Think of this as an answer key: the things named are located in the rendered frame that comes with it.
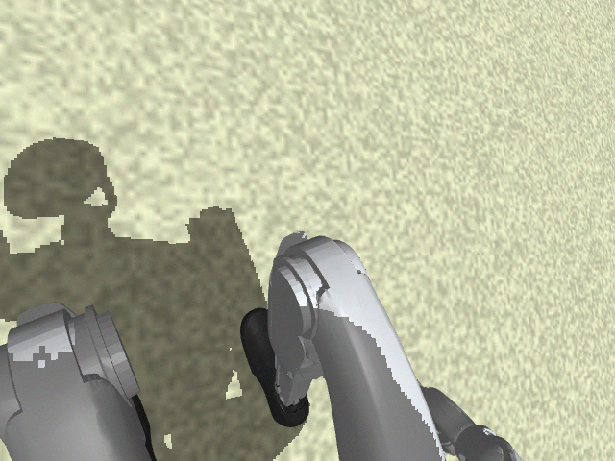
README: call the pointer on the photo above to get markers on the right robot arm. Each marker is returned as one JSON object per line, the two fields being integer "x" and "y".
{"x": 479, "y": 443}

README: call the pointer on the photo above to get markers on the right robot hand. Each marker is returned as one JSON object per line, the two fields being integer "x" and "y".
{"x": 449, "y": 419}

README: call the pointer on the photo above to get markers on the left robot foot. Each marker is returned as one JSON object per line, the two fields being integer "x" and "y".
{"x": 145, "y": 425}

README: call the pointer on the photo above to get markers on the right robot foot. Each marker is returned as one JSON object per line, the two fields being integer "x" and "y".
{"x": 261, "y": 359}

